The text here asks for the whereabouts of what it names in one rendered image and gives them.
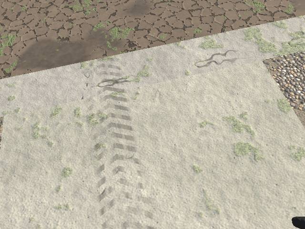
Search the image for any robot right hand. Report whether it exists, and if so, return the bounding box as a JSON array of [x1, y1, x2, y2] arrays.
[[292, 217, 305, 229]]

